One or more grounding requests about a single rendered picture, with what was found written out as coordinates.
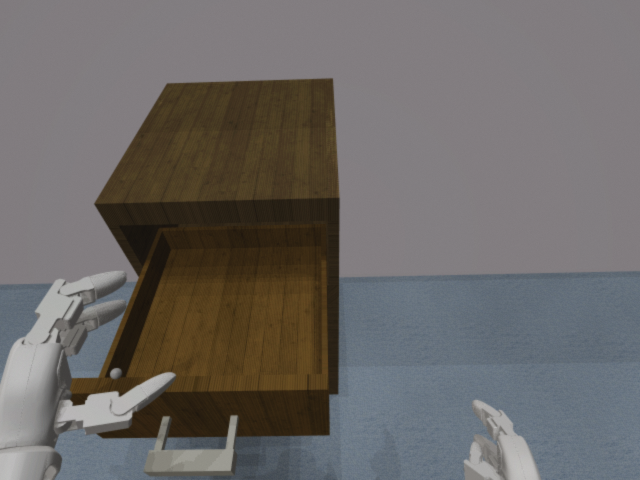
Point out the handle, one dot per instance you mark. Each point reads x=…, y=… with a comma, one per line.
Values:
x=204, y=462

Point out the drawer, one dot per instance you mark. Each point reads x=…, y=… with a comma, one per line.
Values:
x=240, y=315

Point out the right robot hand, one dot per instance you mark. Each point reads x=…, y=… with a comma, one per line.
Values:
x=511, y=459

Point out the cabinet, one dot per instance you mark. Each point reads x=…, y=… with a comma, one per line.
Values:
x=238, y=153

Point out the robot left forearm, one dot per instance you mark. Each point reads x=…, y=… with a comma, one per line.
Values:
x=29, y=463

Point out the left robot hand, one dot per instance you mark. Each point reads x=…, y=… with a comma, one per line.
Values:
x=37, y=373

